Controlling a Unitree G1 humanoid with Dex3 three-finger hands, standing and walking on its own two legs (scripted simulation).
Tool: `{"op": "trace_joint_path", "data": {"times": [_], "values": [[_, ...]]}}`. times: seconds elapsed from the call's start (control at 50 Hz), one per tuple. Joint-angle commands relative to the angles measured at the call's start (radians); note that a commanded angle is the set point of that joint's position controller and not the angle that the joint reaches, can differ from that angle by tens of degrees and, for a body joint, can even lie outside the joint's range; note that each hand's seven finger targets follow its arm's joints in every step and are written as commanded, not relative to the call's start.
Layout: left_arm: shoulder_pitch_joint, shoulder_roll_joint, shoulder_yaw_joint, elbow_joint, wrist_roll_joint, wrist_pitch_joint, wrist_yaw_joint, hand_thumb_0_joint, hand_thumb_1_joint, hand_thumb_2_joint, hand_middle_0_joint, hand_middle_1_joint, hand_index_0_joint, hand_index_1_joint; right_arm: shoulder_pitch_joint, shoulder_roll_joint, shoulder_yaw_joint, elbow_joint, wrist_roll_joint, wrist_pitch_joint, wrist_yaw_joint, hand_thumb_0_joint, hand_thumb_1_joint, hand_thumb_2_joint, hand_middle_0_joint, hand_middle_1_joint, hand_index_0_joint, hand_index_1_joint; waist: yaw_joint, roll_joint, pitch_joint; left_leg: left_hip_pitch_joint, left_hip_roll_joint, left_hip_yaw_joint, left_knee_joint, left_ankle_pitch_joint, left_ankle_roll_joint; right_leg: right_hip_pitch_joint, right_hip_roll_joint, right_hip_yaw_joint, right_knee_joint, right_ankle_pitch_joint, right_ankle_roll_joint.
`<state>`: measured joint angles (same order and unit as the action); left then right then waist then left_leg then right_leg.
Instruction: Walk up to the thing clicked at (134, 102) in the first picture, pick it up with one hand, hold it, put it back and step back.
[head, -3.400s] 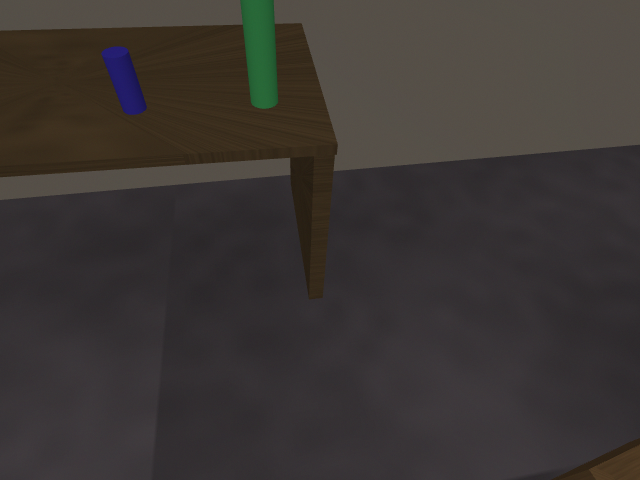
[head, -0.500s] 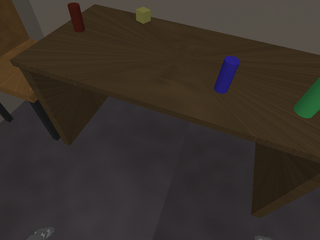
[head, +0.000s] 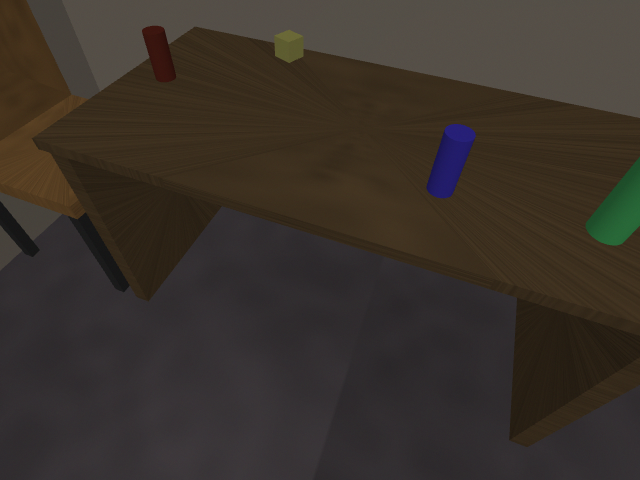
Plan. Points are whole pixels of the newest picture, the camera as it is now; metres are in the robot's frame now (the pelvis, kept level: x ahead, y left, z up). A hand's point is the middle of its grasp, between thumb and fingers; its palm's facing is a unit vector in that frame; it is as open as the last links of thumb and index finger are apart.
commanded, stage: walk up
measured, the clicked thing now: (449, 162) +0.67 -0.24 -0.01
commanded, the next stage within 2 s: stand in 0.12 s
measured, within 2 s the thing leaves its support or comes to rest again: neither
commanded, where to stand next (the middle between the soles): +0.04 -0.02 m, yaw -2 degrees
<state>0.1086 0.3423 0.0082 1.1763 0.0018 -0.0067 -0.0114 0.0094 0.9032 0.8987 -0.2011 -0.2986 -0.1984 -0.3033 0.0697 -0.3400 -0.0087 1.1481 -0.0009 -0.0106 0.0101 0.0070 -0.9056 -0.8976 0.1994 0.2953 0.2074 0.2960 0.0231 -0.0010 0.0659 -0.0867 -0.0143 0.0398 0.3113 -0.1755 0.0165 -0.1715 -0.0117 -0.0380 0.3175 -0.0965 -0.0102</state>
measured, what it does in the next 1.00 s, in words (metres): stands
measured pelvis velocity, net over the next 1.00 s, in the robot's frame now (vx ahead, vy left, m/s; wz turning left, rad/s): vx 0.03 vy -0.01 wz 0.02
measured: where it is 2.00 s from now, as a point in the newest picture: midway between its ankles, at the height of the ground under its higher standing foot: outside the picture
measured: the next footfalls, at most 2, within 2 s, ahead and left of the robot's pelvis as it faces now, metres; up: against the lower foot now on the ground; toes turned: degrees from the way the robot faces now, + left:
none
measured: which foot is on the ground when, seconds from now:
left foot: down 0.00-1.00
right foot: down 0.00-1.00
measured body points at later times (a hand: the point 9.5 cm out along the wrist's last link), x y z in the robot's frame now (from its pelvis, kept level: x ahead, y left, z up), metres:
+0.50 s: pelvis +0.02 -0.01 +0.00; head +0.03 -0.01 +0.45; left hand +0.10 +0.30 -0.13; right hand +0.09 -0.30 -0.14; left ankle +0.00 +0.11 -0.75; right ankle +0.05 -0.11 -0.75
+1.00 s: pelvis +0.03 -0.01 +0.00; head +0.04 -0.02 +0.45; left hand +0.10 +0.29 -0.13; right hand +0.11 -0.31 -0.13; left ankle +0.00 +0.11 -0.75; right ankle +0.05 -0.11 -0.75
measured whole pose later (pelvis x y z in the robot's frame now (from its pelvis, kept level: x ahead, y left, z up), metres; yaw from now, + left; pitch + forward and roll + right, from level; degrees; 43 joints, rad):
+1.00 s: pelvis +0.03 -0.01 +0.00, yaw +1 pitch -2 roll +0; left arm 0.09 0.35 0.00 1.16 0.01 -0.01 0.00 0.01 0.90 0.90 -0.20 -0.30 -0.20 -0.30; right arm 0.11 -0.35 0.00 1.14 -0.01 -0.01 0.00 0.01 -0.91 -0.90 0.20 0.30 0.21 0.30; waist 0.00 0.01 0.04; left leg -0.06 0.01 0.01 0.29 -0.21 -0.01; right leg -0.13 0.01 -0.07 0.30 -0.14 -0.03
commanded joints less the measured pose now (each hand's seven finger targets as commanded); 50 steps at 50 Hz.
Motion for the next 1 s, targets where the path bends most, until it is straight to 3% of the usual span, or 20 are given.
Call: {"op": "trace_joint_path", "data": {"times": [0.0, 0.08, 0.1, 0.16, 0.28, 0.5, 0.58, 0.62, 0.76, 0.86, 0.98], "values": [[-0.067, 0.214, 0.040, -0.061, 0.006, -0.029, 0.011, 0.000, 0.900, 0.900, -0.200, -0.300, -0.200, -0.300, -0.044, -0.215, -0.037, -0.053, -0.005, -0.020, -0.012, 0.000, -0.900, -0.900, 0.200, 0.300, 0.200, 0.300, -0.012, -0.015, -0.082, -0.029, 0.139, -0.122, -0.076, -0.032, 0.009, 0.031, -0.141, 0.145, -0.069, -0.012, -0.009], [-0.055, 0.210, 0.042, -0.061, 0.005, -0.028, 0.012, 0.000, 0.900, 0.900, -0.200, -0.300, -0.200, -0.300, -0.037, -0.211, -0.038, -0.046, -0.006, -0.021, -0.013, 0.000, -0.900, -0.900, 0.200, 0.300, 0.200, 0.300, -0.009, -0.007, -0.094, -0.022, 0.140, -0.119, -0.075, -0.013, 0.010, 0.038, -0.138, 0.144, -0.066, -0.008, -0.010], [-0.045, 0.207, 0.028, -0.057, 0.011, -0.027, 0.015, 0.000, 0.900, 0.900, -0.200, -0.300, -0.200, -0.300, -0.034, -0.200, -0.033, -0.051, -0.008, -0.022, -0.011, 0.000, -0.900, -0.900, 0.200, 0.300, 0.200, 0.300, -0.018, 0.008, -0.110, -0.035, 0.140, -0.135, -0.084, -0.056, 0.009, 0.045, -0.128, 0.138, -0.067, -0.109, -0.007], [-0.052, 0.222, 0.030, -0.063, 0.014, -0.027, 0.016, 0.000, 0.900, 0.900, -0.200, -0.300, -0.200, -0.300, -0.026, -0.202, -0.032, -0.051, -0.012, -0.020, -0.010, 0.000, -0.900, -0.900, 0.200, 0.300, 0.200, 0.300, -0.019, -0.004, -0.066, -0.088, 0.136, -0.139, -0.089, -0.104, 0.008, 0.026, -0.134, 0.149, -0.071, -0.162, -0.008], [-0.045, 0.214, 0.027, -0.071, 0.009, -0.034, 0.016, 0.000, 0.900, 0.900, -0.200, -0.300, -0.200, -0.300, -0.011, -0.205, -0.027, -0.052, -0.011, -0.028, -0.012, 0.000, -0.900, -0.900, 0.200, 0.300, 0.200, 0.300, -0.017, 0.009, -0.088, -0.075, 0.149, -0.143, -0.081, 0.016, 0.009, 0.073, -0.136, 0.133, -0.039, -0.008, -0.013], [-0.060, 0.211, 0.026, -0.075, 0.004, -0.035, 0.018, 0.000, 0.900, 0.900, -0.200, -0.300, -0.200, -0.300, 0.005, -0.217, -0.022, -0.047, -0.007, -0.028, -0.020, 0.000, -0.900, -0.900, 0.200, 0.300, 0.200, 0.300, -0.021, 0.003, -0.114, -0.024, 0.158, -0.132, -0.060, 0.156, 0.002, 0.119, -0.144, 0.115, -0.028, 0.151, -0.014], [-0.069, 0.217, 0.029, -0.075, 0.002, -0.031, 0.019, 0.000, 0.900, 0.900, -0.200, -0.300, -0.200, -0.300, 0.004, -0.214, -0.021, -0.048, -0.008, -0.026, -0.021, 0.000, -0.900, -0.900, 0.200, 0.300, 0.200, 0.300, -0.021, 0.007, -0.101, -0.028, 0.155, -0.131, -0.074, 0.125, -0.003, 0.114, -0.141, 0.113, -0.034, 0.110, -0.014], [-0.072, 0.211, 0.027, -0.076, 0.004, -0.031, 0.019, 0.000, 0.900, 0.900, -0.200, -0.300, -0.200, -0.300, -0.002, -0.219, -0.022, -0.052, -0.008, -0.026, -0.021, 0.000, -0.900, -0.900, 0.200, 0.300, 0.200, 0.300, -0.023, 0.011, -0.112, -0.026, 0.158, -0.129, -0.067, 0.158, -0.003, 0.124, -0.143, 0.111, -0.032, 0.147, -0.015], [-0.076, 0.215, 0.028, -0.075, 0.006, -0.033, 0.020, 0.000, 0.900, 0.900, -0.200, -0.300, -0.200, -0.300, -0.005, -0.216, -0.020, -0.058, -0.006, -0.023, -0.021, 0.000, -0.900, -0.900, 0.200, 0.300, 0.200, 0.300, -0.027, 0.005, -0.103, -0.011, 0.157, -0.129, -0.064, 0.130, -0.003, 0.111, -0.142, 0.111, -0.046, 0.134, -0.011], [-0.075, 0.217, 0.028, -0.075, 0.008, -0.032, 0.021, 0.000, 0.900, 0.900, -0.200, -0.300, -0.200, -0.300, -0.005, -0.218, -0.024, -0.062, -0.008, -0.017, -0.018, 0.000, -0.900, -0.900, 0.200, 0.300, 0.200, 0.300, -0.025, -0.006, -0.078, -0.037, 0.149, -0.129, -0.063, 0.038, 0.004, 0.088, -0.137, 0.120, -0.075, 0.003, -0.008], [-0.075, 0.215, 0.030, -0.079, 0.006, -0.033, 0.018, 0.000, 0.900, 0.900, -0.200, -0.300, -0.200, -0.300, 0.009, -0.218, -0.021, -0.062, -0.009, -0.026, -0.021, 0.000, -0.900, -0.900, 0.200, 0.300, 0.200, 0.300, -0.026, 0.020, -0.113, -0.024, 0.161, -0.131, -0.062, 0.134, -0.001, 0.121, -0.144, 0.119, -0.041, 0.133, -0.019]]}}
